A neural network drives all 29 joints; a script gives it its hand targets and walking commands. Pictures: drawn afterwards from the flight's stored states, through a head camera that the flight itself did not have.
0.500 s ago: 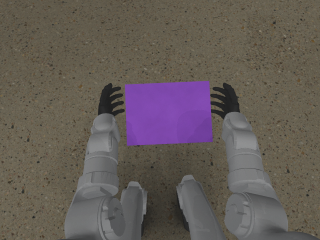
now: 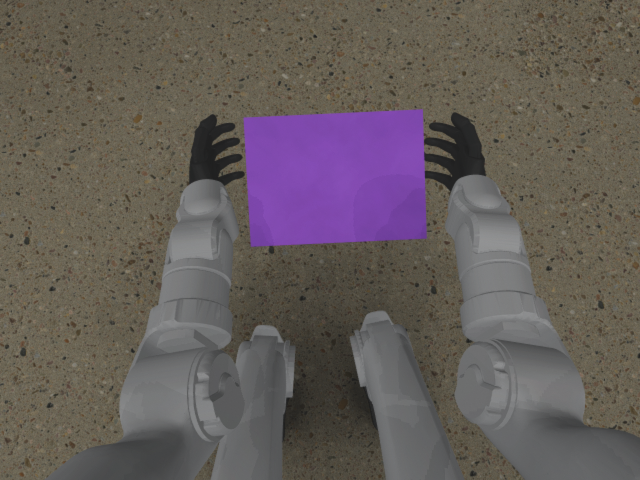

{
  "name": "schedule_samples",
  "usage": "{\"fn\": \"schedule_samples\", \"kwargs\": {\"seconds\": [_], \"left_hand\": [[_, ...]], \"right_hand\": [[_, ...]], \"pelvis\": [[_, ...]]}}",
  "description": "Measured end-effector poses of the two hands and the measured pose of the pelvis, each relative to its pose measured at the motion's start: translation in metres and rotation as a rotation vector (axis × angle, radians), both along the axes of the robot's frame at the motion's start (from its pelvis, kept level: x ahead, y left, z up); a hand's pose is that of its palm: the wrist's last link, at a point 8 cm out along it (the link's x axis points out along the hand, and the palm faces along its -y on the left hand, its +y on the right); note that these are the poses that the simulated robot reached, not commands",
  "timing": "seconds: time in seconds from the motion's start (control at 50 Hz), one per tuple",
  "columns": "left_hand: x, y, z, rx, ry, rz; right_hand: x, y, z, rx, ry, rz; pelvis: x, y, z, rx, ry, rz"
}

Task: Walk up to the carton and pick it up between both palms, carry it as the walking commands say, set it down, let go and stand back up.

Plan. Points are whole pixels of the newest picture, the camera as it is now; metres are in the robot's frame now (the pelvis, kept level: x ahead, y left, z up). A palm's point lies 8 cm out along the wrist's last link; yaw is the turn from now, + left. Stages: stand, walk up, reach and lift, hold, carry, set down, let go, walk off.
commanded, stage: set down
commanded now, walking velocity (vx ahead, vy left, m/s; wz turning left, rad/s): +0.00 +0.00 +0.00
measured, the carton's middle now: (333, 183) +0.48 -0.05 -0.17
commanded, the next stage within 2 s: none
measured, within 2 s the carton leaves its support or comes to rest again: neither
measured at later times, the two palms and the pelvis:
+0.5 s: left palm (227, 188) +0.49 +0.11 -0.16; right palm (442, 184) +0.47 -0.21 -0.17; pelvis -0.02 +0.00 -0.07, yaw +1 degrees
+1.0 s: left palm (240, 193) +0.51 +0.10 -0.25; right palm (426, 188) +0.49 -0.21 -0.26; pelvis -0.02 +0.00 -0.12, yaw +1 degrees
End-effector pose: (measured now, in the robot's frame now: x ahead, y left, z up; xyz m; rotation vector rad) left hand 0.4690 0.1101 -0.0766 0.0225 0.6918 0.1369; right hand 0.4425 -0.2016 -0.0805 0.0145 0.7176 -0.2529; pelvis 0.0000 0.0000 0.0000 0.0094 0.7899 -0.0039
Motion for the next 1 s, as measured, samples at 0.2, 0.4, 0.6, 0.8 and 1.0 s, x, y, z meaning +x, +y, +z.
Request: {"fn": "schedule_samples", "kwargs": {"seconds": [0.2,0.4,0.6,0.8,1.0], "left_hand": [[0.009,-0.002,-0.034,0.007,0.0,0.003],[0.017,-0.003,-0.068,0.012,0.001,0.001],[0.026,-0.005,-0.104,0.015,0.004,-0.004],[0.035,-0.006,-0.14,0.017,0.009,-0.011],[0.043,-0.007,-0.176,0.019,0.02,-0.019]], "right_hand": [[0.009,-0.001,-0.036,-0.005,0.002,0.008],[0.018,-0.003,-0.071,-0.011,0.005,0.017],[0.027,-0.005,-0.106,-0.016,0.009,0.028],[0.037,-0.007,-0.142,-0.019,0.015,0.042],[0.046,-0.01,-0.178,-0.019,0.026,0.059]], "pelvis": [[-0.007,-0.002,-0.027,0.005,0.018,0.0],[-0.013,-0.004,-0.053,0.009,0.03,-0.001],[-0.017,-0.005,-0.078,0.012,0.036,0.0],[-0.02,-0.005,-0.101,0.011,0.031,0.001],[-0.02,-0.004,-0.123,0.01,0.011,0.003]]}}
